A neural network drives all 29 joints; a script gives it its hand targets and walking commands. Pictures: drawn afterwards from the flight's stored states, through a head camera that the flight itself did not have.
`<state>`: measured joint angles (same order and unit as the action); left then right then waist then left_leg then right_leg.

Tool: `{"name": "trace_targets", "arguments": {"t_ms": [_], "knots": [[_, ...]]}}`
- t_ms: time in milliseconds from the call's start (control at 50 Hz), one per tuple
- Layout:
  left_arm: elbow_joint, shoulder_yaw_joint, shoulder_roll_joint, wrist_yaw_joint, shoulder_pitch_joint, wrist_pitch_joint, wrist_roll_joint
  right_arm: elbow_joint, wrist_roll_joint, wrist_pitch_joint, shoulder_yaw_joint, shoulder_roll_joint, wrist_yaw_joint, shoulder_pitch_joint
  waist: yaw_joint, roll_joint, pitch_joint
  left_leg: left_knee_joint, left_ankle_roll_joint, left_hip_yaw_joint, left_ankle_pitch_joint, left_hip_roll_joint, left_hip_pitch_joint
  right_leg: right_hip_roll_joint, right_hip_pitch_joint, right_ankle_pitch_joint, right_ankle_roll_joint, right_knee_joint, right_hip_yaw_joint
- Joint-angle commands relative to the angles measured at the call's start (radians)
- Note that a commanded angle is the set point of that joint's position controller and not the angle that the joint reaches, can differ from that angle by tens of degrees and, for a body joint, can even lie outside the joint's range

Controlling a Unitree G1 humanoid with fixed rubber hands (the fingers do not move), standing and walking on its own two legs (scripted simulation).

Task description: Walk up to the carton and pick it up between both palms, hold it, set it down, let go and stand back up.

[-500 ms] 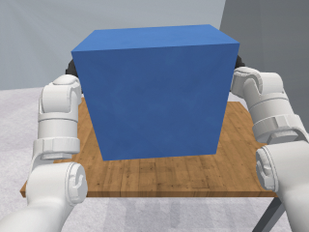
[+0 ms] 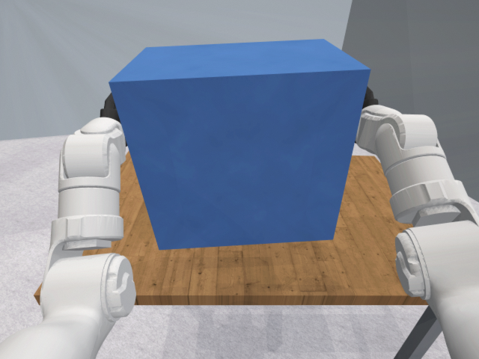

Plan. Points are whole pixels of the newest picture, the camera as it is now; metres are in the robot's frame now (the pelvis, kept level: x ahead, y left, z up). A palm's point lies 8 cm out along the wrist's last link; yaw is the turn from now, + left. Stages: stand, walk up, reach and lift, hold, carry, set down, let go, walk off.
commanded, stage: hold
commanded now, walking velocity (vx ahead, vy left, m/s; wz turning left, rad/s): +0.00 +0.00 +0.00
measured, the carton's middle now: (241, 145) +0.38 +0.01 +0.27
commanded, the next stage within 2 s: none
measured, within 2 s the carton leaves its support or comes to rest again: neither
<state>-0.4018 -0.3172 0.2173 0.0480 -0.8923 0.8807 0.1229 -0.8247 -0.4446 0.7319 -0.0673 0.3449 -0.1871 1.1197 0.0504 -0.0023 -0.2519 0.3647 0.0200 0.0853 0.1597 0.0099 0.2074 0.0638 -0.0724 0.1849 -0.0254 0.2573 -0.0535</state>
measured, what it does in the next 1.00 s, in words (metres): stands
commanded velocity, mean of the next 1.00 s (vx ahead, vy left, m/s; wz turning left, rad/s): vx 0.00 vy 0.00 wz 0.00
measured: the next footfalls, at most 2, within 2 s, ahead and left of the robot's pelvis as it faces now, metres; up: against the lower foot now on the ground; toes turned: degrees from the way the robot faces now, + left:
none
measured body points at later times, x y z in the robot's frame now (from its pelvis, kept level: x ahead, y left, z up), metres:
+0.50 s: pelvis +0.00 +0.00 +0.00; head -0.10 +0.01 +0.44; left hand +0.38 +0.19 +0.31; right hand +0.38 -0.19 +0.33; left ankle +0.02 +0.13 -0.75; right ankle -0.03 -0.11 -0.75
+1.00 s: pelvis +0.00 +0.00 +0.00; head -0.09 +0.02 +0.44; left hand +0.38 +0.20 +0.28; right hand +0.39 -0.18 +0.32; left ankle +0.02 +0.13 -0.75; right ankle -0.03 -0.11 -0.75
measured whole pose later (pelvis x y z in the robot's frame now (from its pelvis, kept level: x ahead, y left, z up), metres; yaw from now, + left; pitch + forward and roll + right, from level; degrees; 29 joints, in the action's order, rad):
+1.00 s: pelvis +0.00 +0.00 +0.00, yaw +0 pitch +0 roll -1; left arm -0.37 -0.31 0.21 0.04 -0.86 0.88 0.12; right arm -0.81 -0.47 0.74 -0.07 0.35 -0.20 1.12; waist 0.06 0.01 -0.24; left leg 0.36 0.02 0.09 0.16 0.01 0.21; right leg 0.06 -0.07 0.18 -0.03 0.25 -0.05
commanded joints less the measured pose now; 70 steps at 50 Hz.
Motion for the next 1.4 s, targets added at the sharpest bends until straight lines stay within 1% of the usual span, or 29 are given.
{"name": "trace_targets", "arguments": {"t_ms": [0,100,120,180,200,220,260,320,360,380,400,440,480,540,600,640,660,680,780,960,1020,1060,1100,1160,1180,1200,1220,1240,1380], "knots": [[0.147,0.333,-0.521,0.156,-0.764,-0.058,-0.198,0.347,-0.184,-0.031,-0.123,-0.656,0.141,0.751,-0.001,-0.003,-0.265,-0.009,0.007,-0.030,-0.239,-0.031,-0.164,-0.002,-0.004,-0.312,0.060,-0.022,-0.014],[0.185,0.365,-0.555,0.157,-0.763,-0.054,-0.195,0.327,-0.190,-0.028,-0.107,-0.596,0.138,0.708,0.032,-0.079,-0.243,-0.009,0.025,-0.024,-0.270,-0.019,-0.201,0.003,-0.015,-0.300,0.040,-0.024,-0.006],[0.180,0.363,-0.536,0.156,-0.764,-0.052,-0.210,0.356,-0.188,-0.035,-0.111,-0.606,0.140,0.732,0.015,-0.050,-0.250,-0.011,0.021,-0.018,-0.258,-0.024,-0.177,0.002,-0.003,-0.286,0.039,-0.026,-0.002],[0.179,0.360,-0.538,0.148,-0.781,-0.058,-0.203,0.318,-0.189,-0.034,-0.122,-0.624,0.152,0.735,0.002,-0.064,-0.244,-0.016,0.018,-0.025,-0.206,-0.017,-0.166,-0.014,-0.025,-0.241,0.039,-0.027,-0.022],[0.186,0.373,-0.533,0.148,-0.781,-0.062,-0.219,0.358,-0.191,-0.038,-0.124,-0.633,0.152,0.745,0.011,-0.036,-0.263,-0.017,0.013,-0.021,-0.209,-0.023,-0.156,-0.012,0.001,-0.260,0.041,-0.028,-0.025],[0.185,0.365,-0.542,0.142,-0.799,-0.063,-0.211,0.324,-0.191,-0.038,-0.112,-0.635,0.154,0.749,0.005,-0.061,-0.264,-0.020,0.015,-0.025,-0.199,-0.019,-0.153,-0.006,-0.017,-0.248,0.042,-0.031,-0.021],[0.173,0.367,-0.541,0.141,-0.803,-0.069,-0.223,0.327,-0.180,-0.041,-0.119,-0.642,0.163,0.764,-0.006,-0.031,-0.265,-0.021,0.012,-0.026,-0.193,-0.020,-0.154,0.001,-0.029,-0.217,0.037,-0.026,-0.007],[0.152,0.359,-0.547,0.138,-0.816,-0.070,-0.212,0.297,-0.158,-0.034,-0.093,-0.635,0.164,0.758,0.007,-0.031,-0.263,-0.019,0.000,-0.019,-0.165,-0.021,-0.152,-0.001,-0.040,-0.214,0.039,-0.026,-0.015],[0.149,0.345,-0.522,0.136,-0.838,-0.079,-0.209,0.313,-0.170,-0.039,-0.117,-0.672,0.171,0.778,-0.017,-0.010,-0.281,-0.026,-0.006,-0.031,-0.147,-0.027,-0.141,-0.005,-0.023,-0.199,0.043,-0.032,-0.015],[0.153,0.357,-0.527,0.135,-0.849,-0.076,-0.218,0.307,-0.171,-0.038,-0.110,-0.657,0.164,0.767,0.001,-0.028,-0.288,-0.024,-0.002,-0.025,-0.160,-0.023,-0.157,-0.006,-0.017,-0.222,0.048,-0.030,-0.012],[0.144,0.339,-0.530,0.136,-0.841,-0.079,-0.216,0.311,-0.179,-0.042,-0.113,-0.678,0.168,0.781,-0.019,-0.032,-0.287,-0.015,0.000,-0.026,-0.157,-0.022,-0.141,-0.006,-0.035,-0.215,0.047,-0.032,-0.026],[0.138,0.341,-0.537,0.137,-0.823,-0.074,-0.212,0.323,-0.185,-0.038,-0.107,-0.637,0.159,0.764,0.008,-0.030,-0.282,-0.018,-0.001,-0.023,-0.195,-0.021,-0.168,-0.001,-0.013,-0.248,0.048,-0.034,-0.011],[0.081,0.318,-0.526,0.144,-0.788,-0.068,-0.194,0.284,-0.175,-0.037,-0.105,-0.630,0.158,0.757,-0.007,0.001,-0.224,-0.027,-0.003,-0.027,-0.173,-0.022,-0.153,0.002,-0.034,-0.218,0.049,-0.033,-0.007],[0.051,0.295,-0.518,0.159,-0.800,-0.068,-0.185,0.264,-0.160,-0.037,-0.088,-0.630,0.157,0.754,0.007,0.012,-0.191,-0.035,-0.007,-0.018,-0.136,-0.017,-0.146,-0.001,-0.039,-0.187,0.045,-0.049,-0.012],[0.065,0.303,-0.517,0.160,-0.782,-0.077,-0.183,0.298,-0.172,-0.047,-0.101,-0.637,0.152,0.783,-0.006,-0.020,-0.242,-0.021,-0.001,-0.029,-0.190,-0.023,-0.159,-0.002,-0.026,-0.243,0.046,-0.028,-0.011],[0.121,0.316,-0.513,0.152,-0.798,-0.080,-0.203,0.347,-0.193,-0.049,-0.133,-0.654,0.142,0.783,-0.010,-0.001,-0.301,-0.005,-0.008,-0.022,-0.235,-0.023,-0.176,-0.012,0.016,-0.314,0.060,-0.027,-0.025],[0.138,0.318,-0.517,0.150,-0.796,-0.081,-0.200,0.373,-0.203,-0.049,-0.119,-0.667,0.140,0.789,-0.002,-0.033,-0.313,-0.004,0.005,-0.024,-0.256,-0.026,-0.191,-0.004,0.018,-0.333,0.062,-0.029,-0.020],[0.131,0.335,-0.526,0.149,-0.790,-0.077,-0.205,0.380,-0.201,-0.050,-0.132,-0.644,0.134,0.782,0.002,-0.019,-0.314,0.000,0.003,-0.037,-0.272,-0.029,-0.184,-0.006,0.034,-0.359,0.064,-0.023,-0.021],[0.168,0.357,-0.524,0.154,-0.760,-0.064,-0.211,0.360,-0.203,-0.036,-0.116,-0.615,0.131,0.735,0.031,-0.060,-0.280,0.004,0.017,-0.021,-0.298,-0.024,-0.209,-0.010,0.010,-0.352,0.057,-0.026,-0.019],[0.233,0.380,-0.544,0.141,-0.776,-0.057,-0.227,0.364,-0.199,-0.028,-0.117,-0.612,0.150,0.739,0.020,-0.054,-0.307,-0.003,0.017,-0.017,-0.273,-0.023,-0.184,-0.002,0.003,-0.298,0.033,-0.016,-0.016],[0.227,0.374,-0.555,0.135,-0.798,-0.056,-0.217,0.389,-0.206,-0.035,-0.150,-0.638,0.154,0.744,-0.009,-0.051,-0.332,-0.006,0.022,-0.026,-0.302,-0.025,-0.200,0.008,0.020,-0.330,0.044,-0.021,-0.006],[0.247,0.379,-0.550,0.130,-0.785,-0.054,-0.209,0.360,-0.209,-0.030,-0.130,-0.628,0.154,0.719,0.013,-0.081,-0.313,0.001,0.024,-0.019,-0.302,-0.024,-0.210,0.010,0.001,-0.326,0.041,-0.015,-0.010],[0.251,0.381,-0.535,0.134,-0.784,-0.047,-0.212,0.344,-0.209,-0.022,-0.129,-0.601,0.151,0.706,0.018,-0.065,-0.278,-0.002,0.023,-0.018,-0.283,-0.022,-0.192,-0.001,0.009,-0.329,0.049,-0.013,-0.010],[0.190,0.355,-0.525,0.141,-0.798,-0.049,-0.198,0.357,-0.188,-0.031,-0.129,-0.628,0.152,0.745,-0.006,-0.020,-0.277,-0.015,0.008,-0.023,-0.213,-0.025,-0.168,0.010,-0.014,-0.260,0.043,-0.026,-0.010],[0.156,0.345,-0.519,0.148,-0.789,-0.046,-0.193,0.316,-0.180,-0.026,-0.099,-0.621,0.153,0.734,0.010,-0.042,-0.229,-0.019,0.010,-0.022,-0.179,-0.022,-0.164,0.000,-0.047,-0.225,0.042,-0.035,-0.008],[0.140,0.347,-0.524,0.153,-0.799,-0.051,-0.206,0.326,-0.176,-0.030,-0.098,-0.619,0.157,0.763,0.012,-0.011,-0.222,-0.027,0.001,-0.021,-0.164,-0.025,-0.139,-0.002,-0.040,-0.194,0.037,-0.035,-0.014],[0.128,0.328,-0.504,0.157,-0.784,-0.054,-0.187,0.329,-0.168,-0.031,-0.111,-0.654,0.157,0.760,-0.008,-0.015,-0.212,-0.026,-0.003,-0.026,-0.138,-0.022,-0.127,-0.017,-0.033,-0.196,0.042,-0.048,-0.027],[0.098,0.340,-0.511,0.161,-0.788,-0.055,-0.191,0.295,-0.150,-0.031,-0.082,-0.627,0.155,0.758,0.008,-0.013,-0.177,-0.028,0.000,-0.028,-0.128,-0.029,-0.125,-0.013,-0.053,-0.166,0.043,-0.038,-0.019],[0.090,0.284,-0.512,0.172,-0.750,-0.061,-0.175,0.332,-0.188,-0.033,-0.140,-0.661,0.130,0.761,-0.017,0.016,-0.252,-0.015,-0.016,-0.036,-0.229,-0.033,-0.169,-0.014,0.023,-0.330,0.065,-0.032,-0.025]]}}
